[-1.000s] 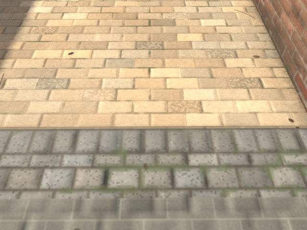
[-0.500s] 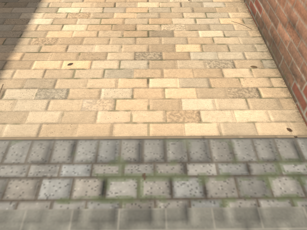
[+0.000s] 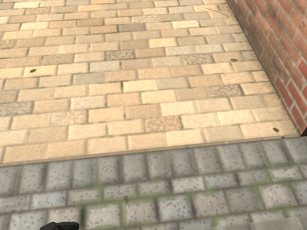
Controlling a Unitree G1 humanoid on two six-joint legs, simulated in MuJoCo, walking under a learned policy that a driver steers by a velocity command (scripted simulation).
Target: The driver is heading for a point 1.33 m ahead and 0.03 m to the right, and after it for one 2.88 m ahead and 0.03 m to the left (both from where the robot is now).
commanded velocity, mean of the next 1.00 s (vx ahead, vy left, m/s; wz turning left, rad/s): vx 0.49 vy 0.00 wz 0.00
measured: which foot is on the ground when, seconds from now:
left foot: down 0.00-0.10, up 0.12-0.62, down 0.64-1.00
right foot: up 0.00-0.06, down 0.08-0.66, up 0.68-1.00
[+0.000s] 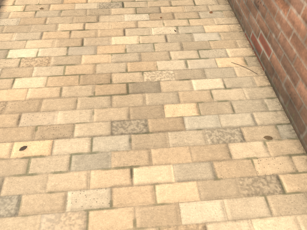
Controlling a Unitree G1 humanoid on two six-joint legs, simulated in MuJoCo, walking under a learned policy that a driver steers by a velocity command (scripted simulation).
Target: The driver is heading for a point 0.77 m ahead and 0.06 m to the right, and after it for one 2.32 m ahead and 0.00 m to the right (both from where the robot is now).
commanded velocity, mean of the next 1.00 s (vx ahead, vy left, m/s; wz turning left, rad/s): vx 0.49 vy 0.00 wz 0.00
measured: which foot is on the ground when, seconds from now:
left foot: down 0.00-0.20, up 0.22-0.74, down 0.76-1.00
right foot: up 0.00-0.18, down 0.20-0.78, up 0.80-1.00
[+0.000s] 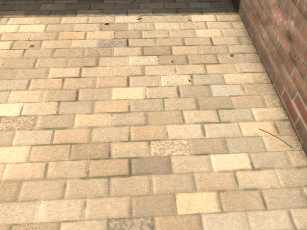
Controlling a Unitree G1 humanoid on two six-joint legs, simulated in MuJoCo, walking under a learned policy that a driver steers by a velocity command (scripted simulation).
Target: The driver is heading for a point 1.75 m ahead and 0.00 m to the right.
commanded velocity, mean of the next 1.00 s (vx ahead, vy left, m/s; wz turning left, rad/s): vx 0.09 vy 0.00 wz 0.00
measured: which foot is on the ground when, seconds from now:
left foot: down 0.00-0.24, up 0.26-0.46, down 0.48-1.00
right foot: up 0.00-0.20, down 0.22-1.00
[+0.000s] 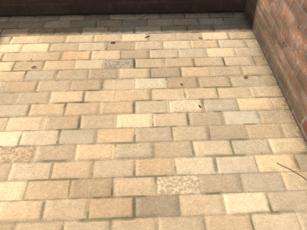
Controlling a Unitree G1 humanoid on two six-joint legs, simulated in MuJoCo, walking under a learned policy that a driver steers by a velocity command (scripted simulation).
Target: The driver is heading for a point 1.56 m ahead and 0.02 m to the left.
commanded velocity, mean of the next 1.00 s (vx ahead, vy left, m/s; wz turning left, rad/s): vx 0.00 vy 0.00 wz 0.00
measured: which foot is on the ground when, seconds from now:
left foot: down 0.00-1.00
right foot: down 0.00-1.00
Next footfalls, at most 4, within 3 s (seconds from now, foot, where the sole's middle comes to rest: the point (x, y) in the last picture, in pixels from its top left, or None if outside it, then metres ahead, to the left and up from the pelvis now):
2.20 left None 0.50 0.10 -0.77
2.76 right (186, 167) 0.81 -0.14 -0.77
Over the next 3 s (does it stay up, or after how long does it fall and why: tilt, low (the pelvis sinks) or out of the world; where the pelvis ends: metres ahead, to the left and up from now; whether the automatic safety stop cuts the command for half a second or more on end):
stays up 0.76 -0.05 0.01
